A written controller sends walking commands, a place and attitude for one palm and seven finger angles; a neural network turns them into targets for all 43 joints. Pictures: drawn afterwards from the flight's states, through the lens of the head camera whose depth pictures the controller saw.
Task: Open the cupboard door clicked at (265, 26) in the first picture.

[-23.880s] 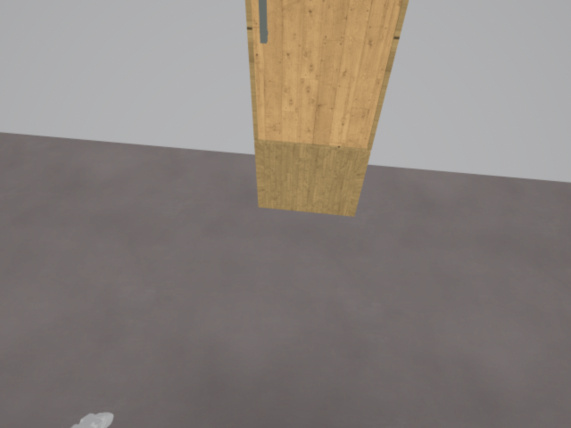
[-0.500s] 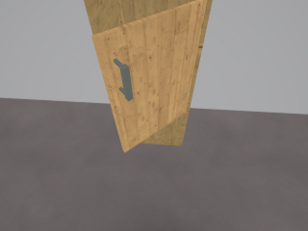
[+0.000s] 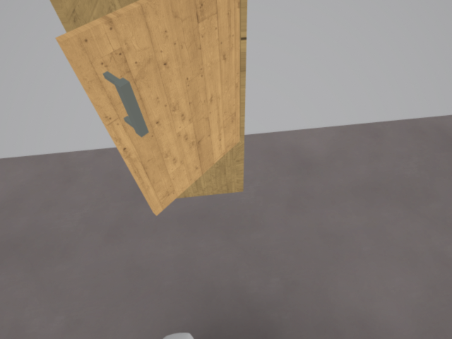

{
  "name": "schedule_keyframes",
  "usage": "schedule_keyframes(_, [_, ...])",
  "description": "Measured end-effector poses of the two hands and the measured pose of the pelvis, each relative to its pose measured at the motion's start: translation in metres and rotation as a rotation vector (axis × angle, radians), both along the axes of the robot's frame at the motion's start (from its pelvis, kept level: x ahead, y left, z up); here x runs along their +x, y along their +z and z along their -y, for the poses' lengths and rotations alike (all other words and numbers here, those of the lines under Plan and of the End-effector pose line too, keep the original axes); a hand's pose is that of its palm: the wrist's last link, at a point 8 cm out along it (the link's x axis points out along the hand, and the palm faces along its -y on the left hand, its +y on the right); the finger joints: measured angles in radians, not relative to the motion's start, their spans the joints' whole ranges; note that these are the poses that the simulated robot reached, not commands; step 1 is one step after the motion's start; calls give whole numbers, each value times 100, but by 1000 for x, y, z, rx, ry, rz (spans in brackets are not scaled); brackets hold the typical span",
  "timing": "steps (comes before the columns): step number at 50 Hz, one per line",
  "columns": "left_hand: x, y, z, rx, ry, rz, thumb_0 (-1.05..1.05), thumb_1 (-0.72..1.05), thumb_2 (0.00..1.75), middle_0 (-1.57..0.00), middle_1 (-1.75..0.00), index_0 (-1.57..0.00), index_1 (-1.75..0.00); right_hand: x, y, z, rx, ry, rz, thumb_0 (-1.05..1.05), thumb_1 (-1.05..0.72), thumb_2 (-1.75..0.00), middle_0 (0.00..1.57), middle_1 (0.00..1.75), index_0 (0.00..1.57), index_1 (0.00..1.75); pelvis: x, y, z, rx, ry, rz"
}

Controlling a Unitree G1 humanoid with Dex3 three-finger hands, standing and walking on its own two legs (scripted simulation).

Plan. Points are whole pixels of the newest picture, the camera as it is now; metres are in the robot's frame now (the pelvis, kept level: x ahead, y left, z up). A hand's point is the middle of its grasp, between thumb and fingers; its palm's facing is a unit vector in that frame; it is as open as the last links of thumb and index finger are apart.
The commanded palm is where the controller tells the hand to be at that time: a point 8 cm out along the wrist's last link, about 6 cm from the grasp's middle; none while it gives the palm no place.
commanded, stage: walk to a spot facing it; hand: left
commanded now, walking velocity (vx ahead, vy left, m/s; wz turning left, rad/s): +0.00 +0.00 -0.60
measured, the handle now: (126, 105) +0.50 +0.23 +0.12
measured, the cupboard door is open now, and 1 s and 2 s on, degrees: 43 43 43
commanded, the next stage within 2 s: none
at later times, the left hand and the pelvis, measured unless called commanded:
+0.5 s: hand out of the picture +0.11 +0.20 -0.17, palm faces -0.19 -0.95 -0.25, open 7.4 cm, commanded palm none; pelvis +0.01 +0.01 +0.00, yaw -16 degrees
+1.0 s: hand (185, 301) +0.21 +0.12 -0.17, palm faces -0.56 -0.80 -0.21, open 7.4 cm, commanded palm none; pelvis +0.01 +0.00 +0.00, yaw -34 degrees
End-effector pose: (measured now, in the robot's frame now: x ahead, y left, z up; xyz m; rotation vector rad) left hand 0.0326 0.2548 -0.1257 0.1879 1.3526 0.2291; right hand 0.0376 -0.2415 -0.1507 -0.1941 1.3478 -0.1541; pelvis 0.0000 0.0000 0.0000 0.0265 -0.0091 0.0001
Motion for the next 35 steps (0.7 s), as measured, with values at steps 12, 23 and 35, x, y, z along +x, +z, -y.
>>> schedule_keyframes(12, [17,15,25,24,-125,-12,0,91,90,-21,-30,-20,-30,14,17,31,-1,-137,92,1,-91,-90,20,29,20,30,0,13,17,23,-125,-21])
schedule_keyframes(23, [63,-5,8,-14,-229,6,0,90,90,-21,-30,-20,-30,47,34,18,-63,-195,270,1,-91,-90,20,30,20,30,11,4,-7,-26,-257,-58])
schedule_keyframes(35, [161,2,46,-23,-474,179,0,91,90,-20,-29,-19,-30,-62,15,28,-63,-351,99,1,-91,-90,20,30,20,30,6,-6,12,-31,-394,-24])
